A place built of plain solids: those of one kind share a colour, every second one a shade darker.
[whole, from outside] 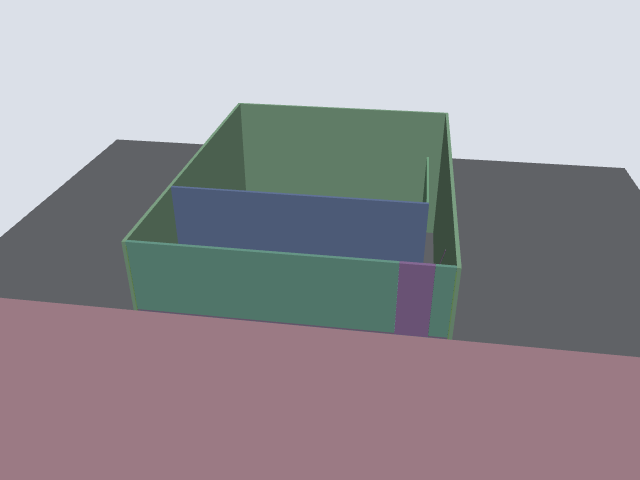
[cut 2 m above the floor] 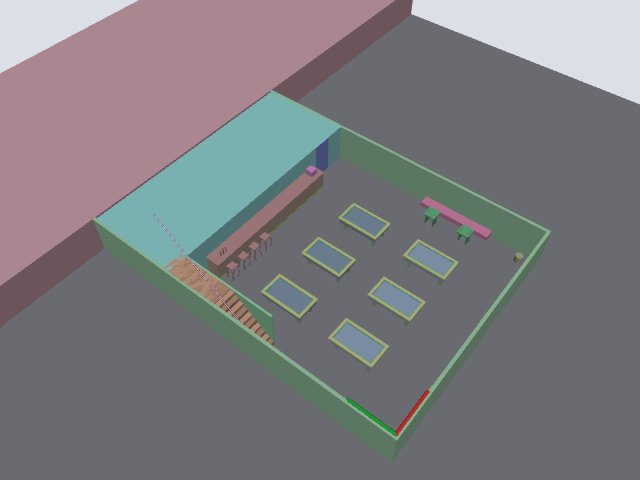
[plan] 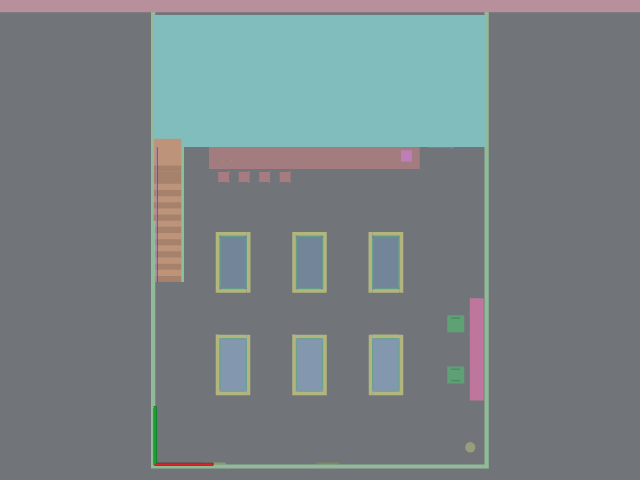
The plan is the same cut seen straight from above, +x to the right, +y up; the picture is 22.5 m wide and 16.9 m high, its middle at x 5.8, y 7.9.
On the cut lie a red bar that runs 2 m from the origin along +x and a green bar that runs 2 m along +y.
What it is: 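A billiard hall in the deep basement of an old town building, fitted out in the 1970s to 2010s; 11.6 x 15.8 m; the club room underground, without windows of its own, under a ceiling 2.56 m high; over the flight a stairwell up to the entrance level's ceiling, 7.53 m over the hall's floor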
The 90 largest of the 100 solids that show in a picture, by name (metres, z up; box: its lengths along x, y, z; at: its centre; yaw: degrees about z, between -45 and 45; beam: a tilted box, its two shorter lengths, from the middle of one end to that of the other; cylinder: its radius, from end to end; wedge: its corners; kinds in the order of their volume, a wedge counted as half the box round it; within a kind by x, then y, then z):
{
 "street_ground_1": {"box": [39.8, 12.65, 4.57], "at": [5.79, 22.25, 2.23]},
 "upper_1": {"box": [11.69, 4.65, 4.57], "at": [5.79, 13.49, 2.23]},
 "wall_1": {"box": [0.15, 16.07, 7.58], "at": [-0.07, 7.88, 3.74]},
 "wall_2": {"box": [3.78, 0.15, 7.58], "at": [1.74, -0.07, 3.74]},
 "wall_3": {"box": [1.5, 0.15, 7.58], "at": [4.08, -0.07, 3.74]},
 "wall_4": {"box": [7.21, 0.15, 7.58], "at": [8.13, -0.07, 3.74]},
 "wall_5": {"box": [0.15, 16.07, 7.58], "at": [11.66, 7.88, 3.74]},
 "stair_step_1": {"box": [0.97, 0.43, 0.23], "at": [0.43, 6.63, 0.07]},
 "stair_step_2": {"box": [0.97, 0.43, 0.43], "at": [0.43, 6.85, 0.17]},
 "stair_step_3": {"box": [0.97, 0.43, 0.63], "at": [0.43, 7.07, 0.26]},
 "stair_step_4": {"box": [0.97, 0.43, 0.83], "at": [0.43, 7.28, 0.36]},
 "stair_step_5": {"box": [0.97, 0.43, 1.02], "at": [0.43, 7.5, 0.46]},
 "stair_step_6": {"box": [0.97, 0.43, 1.22], "at": [0.43, 7.71, 0.56]},
 "stair_step_7": {"box": [0.97, 0.43, 1.42], "at": [0.43, 7.93, 0.66]},
 "stair_step_8": {"box": [0.97, 0.43, 1.61], "at": [0.43, 8.15, 0.76]},
 "stair_step_9": {"box": [0.97, 0.43, 1.81], "at": [0.43, 8.36, 0.86]},
 "stair_step_10": {"box": [0.97, 0.43, 2.01], "at": [0.43, 8.58, 0.95]},
 "stair_step_11": {"box": [0.97, 0.43, 2.21], "at": [0.43, 8.79, 1.05]},
 "stair_step_12": {"box": [0.97, 0.43, 2.4], "at": [0.43, 9.01, 1.15]},
 "stair_step_13": {"box": [0.97, 0.43, 2.6], "at": [0.43, 9.23, 1.25]},
 "stair_step_14": {"box": [0.97, 0.43, 2.8], "at": [0.43, 9.44, 1.35]},
 "stair_step_15": {"box": [0.97, 0.43, 2.99], "at": [0.43, 9.66, 1.45]},
 "stair_step_16": {"box": [0.97, 0.43, 3.19], "at": [0.43, 9.87, 1.55]},
 "stair_step_17": {"box": [0.97, 0.43, 3.39], "at": [0.43, 10.09, 1.64]},
 "stair_step_18": {"box": [0.97, 0.43, 3.58], "at": [0.43, 10.31, 1.74]},
 "stair_step_19": {"box": [0.97, 0.43, 3.78], "at": [0.43, 10.52, 1.84]},
 "stair_step_20": {"box": [0.97, 0.43, 3.98], "at": [0.43, 10.74, 1.94]},
 "stair_step_21": {"box": [0.97, 0.43, 4.18], "at": [0.43, 10.95, 2.04]},
 "stair_step_22": {"box": [0.97, 0.52, 4.37], "at": [0.43, 11.21, 2.14]},
 "counter_1": {"box": [7.38, 0.7, 1.05], "at": [5.6, 10.81, 0.47]},
 "entrance_wall_1": {"box": [10.68, 0.15, 3.06], "at": [6.25, 11.24, 6.0]},
 "window_wall_1": {"box": [0.7, 0.15, 3.01], "at": [0.35, 15.85, 6.03]},
 "window_wall_2": {"box": [9.69, 0.15, 3.01], "at": [6.75, 15.85, 6.03]},
 "stair_partition_1": {"box": [0.1, 4.76, 7.58], "at": [0.96, 8.8, 3.74]},
 "table_frame_1": {"box": [1.12, 2.04, 0.23], "at": [2.74, 3.5, 0.61]},
 "table_frame_2": {"box": [1.12, 2.04, 0.23], "at": [2.74, 7.11, 0.61]},
 "table_frame_3": {"box": [1.12, 2.04, 0.23], "at": [5.43, 3.5, 0.61]},
 "table_frame_4": {"box": [1.12, 2.04, 0.23], "at": [5.43, 7.11, 0.61]},
 "table_frame_5": {"box": [1.12, 2.04, 0.23], "at": [8.12, 3.5, 0.61]},
 "table_frame_6": {"box": [1.12, 2.04, 0.23], "at": [8.12, 7.11, 0.61]},
 "street_door_wall_1": {"box": [1.2, 0.15, 3.01], "at": [1.3, 15.85, 6.03]},
 "table_bed_1": {"box": [0.99, 1.91, 0.045], "at": [2.74, 3.5, 0.75]},
 "table_bed_2": {"box": [0.99, 1.91, 0.045], "at": [2.74, 7.11, 0.75]},
 "table_bed_3": {"box": [0.99, 1.91, 0.045], "at": [5.43, 3.5, 0.75]},
 "table_bed_4": {"box": [0.99, 1.91, 0.045], "at": [5.43, 7.11, 0.75]},
 "table_bed_5": {"box": [0.99, 1.91, 0.045], "at": [8.12, 3.5, 0.75]},
 "table_bed_6": {"box": [0.99, 1.91, 0.045], "at": [8.12, 7.11, 0.75]},
 "bench_upholstered_1": {"box": [0.5, 3.6, 0.25], "at": [11.32, 4.05, 0.33]},
 "table_rail_1": {"box": [0.12, 2.14, 0.09], "at": [2.19, 3.5, 0.77]},
 "table_rail_2": {"box": [0.12, 2.14, 0.09], "at": [2.19, 7.11, 0.77]},
 "table_rail_3": {"box": [0.97, 0.12, 0.09], "at": [2.74, 2.49, 0.77]},
 "table_rail_4": {"box": [0.97, 0.12, 0.09], "at": [2.74, 4.51, 0.77]},
 "table_rail_5": {"box": [0.97, 0.12, 0.09], "at": [2.74, 6.1, 0.77]},
 "table_rail_6": {"box": [0.97, 0.12, 0.09], "at": [2.74, 8.12, 0.77]},
 "table_rail_7": {"box": [0.12, 2.14, 0.09], "at": [3.29, 3.5, 0.77]},
 "table_rail_8": {"box": [0.12, 2.14, 0.09], "at": [3.29, 7.11, 0.77]},
 "table_rail_9": {"box": [0.12, 2.14, 0.09], "at": [4.88, 3.5, 0.77]},
 "table_rail_10": {"box": [0.12, 2.14, 0.09], "at": [4.88, 7.11, 0.77]},
 "table_rail_11": {"box": [0.97, 0.12, 0.09], "at": [5.43, 2.49, 0.77]},
 "table_rail_12": {"box": [0.97, 0.12, 0.09], "at": [5.43, 4.51, 0.77]},
 "table_rail_13": {"box": [0.97, 0.12, 0.09], "at": [5.43, 6.1, 0.77]},
 "table_rail_14": {"box": [0.97, 0.12, 0.09], "at": [5.43, 8.12, 0.77]},
 "table_rail_15": {"box": [0.12, 2.14, 0.09], "at": [5.98, 3.5, 0.77]},
 "table_rail_16": {"box": [0.12, 2.14, 0.09], "at": [5.98, 7.11, 0.77]},
 "table_rail_17": {"box": [0.12, 2.14, 0.09], "at": [7.57, 3.5, 0.77]},
 "table_rail_18": {"box": [0.12, 2.14, 0.09], "at": [7.57, 7.11, 0.77]},
 "table_rail_19": {"box": [0.97, 0.12, 0.09], "at": [8.12, 2.49, 0.77]},
 "table_rail_20": {"box": [0.97, 0.12, 0.09], "at": [8.12, 4.51, 0.77]},
 "table_rail_21": {"box": [0.97, 0.12, 0.09], "at": [8.12, 6.1, 0.77]},
 "table_rail_22": {"box": [0.97, 0.12, 0.09], "at": [8.12, 8.12, 0.77]},
 "table_rail_23": {"box": [0.12, 2.14, 0.09], "at": [8.67, 3.5, 0.77]},
 "table_rail_24": {"box": [0.12, 2.14, 0.09], "at": [8.67, 7.11, 0.77]},
 "counter_top_1": {"box": [7.42, 0.78, 0.04], "at": [5.6, 10.79, 1.02]},
 "back_foot_1": {"box": [9.69, 0.15, 0.07], "at": [6.75, 15.85, 4.55]},
 "cue_rack_1": {"box": [0.8, 0.07, 1.49], "at": [6.08, 0.04, 1.0]},
 "service_door_1": {"box": [0.95, 0.03, 2.1], "at": [10.06, 11.15, 1.0]},
 "meeting_table_1": {"box": [0.6, 0.6, 0.07], "at": [10.58, 3.15, 0.68]},
 "meeting_table_2": {"box": [0.6, 0.6, 0.07], "at": [10.58, 4.95, 0.68]},
 "till_1": {"box": [0.38, 0.4, 0.3], "at": [8.84, 10.86, 1.19]},
 "back_corner_1": {"box": [0.04, 0.17, 2.86], "at": [0.0, 15.85, 5.95]},
 "back_corner_2": {"box": [0.04, 0.17, 2.86], "at": [11.59, 15.85, 5.95]},
 "plant_pot_1": {"cylinder": 0.18, "from": [11.09, 0.6, 0.0], "to": [11.09, 0.6, 0.38]},
 "bar_stool_1": {"box": [0.38, 0.36, 0.06], "at": [2.41, 10.12, 0.73]},
 "bar_stool_2": {"box": [0.38, 0.36, 0.06], "at": [3.13, 10.12, 0.73]},
 "bar_stool_3": {"box": [0.38, 0.36, 0.06], "at": [3.85, 10.12, 0.73]},
 "bar_stool_4": {"box": [0.38, 0.36, 0.06], "at": [4.57, 10.12, 0.73]},
 "counter_kick_1": {"box": [7.38, 0.012, 0.15], "at": [5.6, 10.45, 0.03]},
 "stair_wall_rail_1": {"cylinder": 0.02, "from": [0.06, 6.42, 1.06], "to": [0.06, 11.17, 5.4]},
 "table_nose_1": {"box": [0.04, 1.73, 0.034], "at": [2.27, 3.5, 0.79]},
 "table_nose_2": {"box": [0.04, 1.73, 0.034], "at": [3.21, 3.5, 0.79]}
}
